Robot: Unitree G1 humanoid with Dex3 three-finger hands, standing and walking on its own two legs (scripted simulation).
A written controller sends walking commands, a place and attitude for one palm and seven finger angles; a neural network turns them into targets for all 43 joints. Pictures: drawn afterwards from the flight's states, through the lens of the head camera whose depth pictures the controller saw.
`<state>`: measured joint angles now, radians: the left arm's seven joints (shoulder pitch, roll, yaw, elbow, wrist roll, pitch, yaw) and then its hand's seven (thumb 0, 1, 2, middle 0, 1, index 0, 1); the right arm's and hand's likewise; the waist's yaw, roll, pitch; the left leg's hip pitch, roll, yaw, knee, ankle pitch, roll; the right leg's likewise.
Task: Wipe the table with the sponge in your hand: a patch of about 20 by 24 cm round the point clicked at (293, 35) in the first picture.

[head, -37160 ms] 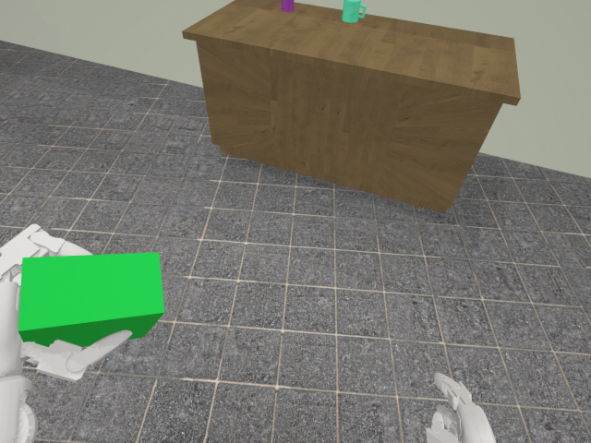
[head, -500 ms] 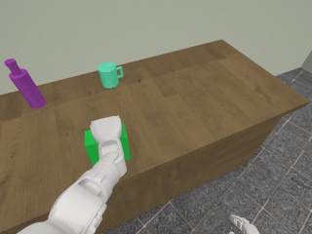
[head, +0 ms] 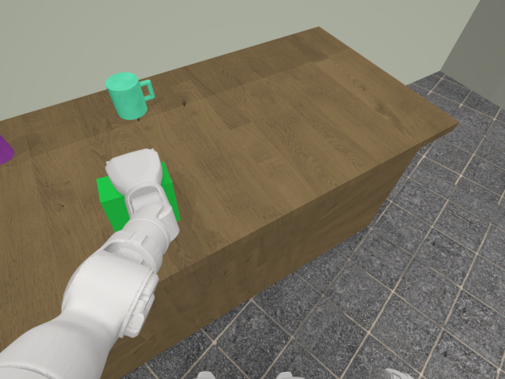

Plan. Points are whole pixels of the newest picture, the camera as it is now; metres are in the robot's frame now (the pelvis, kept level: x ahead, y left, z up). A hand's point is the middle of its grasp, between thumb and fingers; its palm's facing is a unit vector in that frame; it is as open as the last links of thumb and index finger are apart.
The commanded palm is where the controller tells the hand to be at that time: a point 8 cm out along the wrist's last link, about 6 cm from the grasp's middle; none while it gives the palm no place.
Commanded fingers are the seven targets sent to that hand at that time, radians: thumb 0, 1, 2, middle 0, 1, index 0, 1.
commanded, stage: wipe forward along the third lane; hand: left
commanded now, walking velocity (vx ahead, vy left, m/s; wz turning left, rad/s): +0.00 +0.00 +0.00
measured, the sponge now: (143, 206) +0.44 +0.19 -0.02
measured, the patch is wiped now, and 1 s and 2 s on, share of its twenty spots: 0.80 0.90 0.90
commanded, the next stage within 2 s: wipe back along the third lane in 0.92 s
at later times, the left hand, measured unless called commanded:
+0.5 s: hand (134, 165) +0.51 +0.21 +0.01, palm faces -0.11 -0.02 -0.99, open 10.1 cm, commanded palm +0.50 +0.20 +0.05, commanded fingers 0.00 0.10 1.30 -1.20 -1.60 -1.20 -1.60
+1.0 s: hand (126, 147) +0.55 +0.24 +0.01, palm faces -0.09 -0.03 -1.00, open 10.1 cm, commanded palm +0.54 +0.21 +0.04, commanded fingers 0.00 0.10 1.30 -1.20 -1.60 -1.20 -1.60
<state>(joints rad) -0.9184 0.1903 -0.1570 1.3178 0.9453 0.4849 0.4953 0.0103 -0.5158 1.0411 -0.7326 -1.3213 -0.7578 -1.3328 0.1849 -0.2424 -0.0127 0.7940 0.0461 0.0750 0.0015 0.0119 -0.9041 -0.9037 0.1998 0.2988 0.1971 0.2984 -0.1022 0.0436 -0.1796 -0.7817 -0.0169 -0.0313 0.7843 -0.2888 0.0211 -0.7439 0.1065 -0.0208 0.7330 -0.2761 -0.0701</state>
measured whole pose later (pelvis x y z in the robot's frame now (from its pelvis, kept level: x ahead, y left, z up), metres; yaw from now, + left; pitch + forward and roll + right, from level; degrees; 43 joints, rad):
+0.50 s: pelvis +0.01 +0.02 -0.01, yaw -2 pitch +22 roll -3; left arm -1.10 0.33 -0.09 1.42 0.98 0.49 0.43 0.01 -0.52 1.04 -0.74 -1.32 -0.77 -1.33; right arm 0.28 -0.25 0.01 0.76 0.04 0.03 0.03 0.01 -0.90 -0.90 0.20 0.30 0.20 0.30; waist -0.17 0.06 -0.19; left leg -0.93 -0.01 -0.02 0.87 -0.34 0.04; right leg -0.87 0.12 -0.02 0.78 -0.30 -0.05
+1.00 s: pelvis +0.02 +0.05 -0.02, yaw -2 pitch +26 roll -5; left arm -1.25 0.37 -0.07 1.49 1.03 0.52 0.42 0.01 -0.53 1.05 -0.75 -1.31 -0.77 -1.33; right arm 0.27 -0.24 0.02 0.74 0.01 0.05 0.05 0.01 -0.90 -0.90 0.20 0.30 0.20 0.30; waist -0.22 0.06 -0.19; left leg -1.01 -0.02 -0.02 0.94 -0.37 0.08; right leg -0.94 0.11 -0.02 0.81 -0.33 -0.01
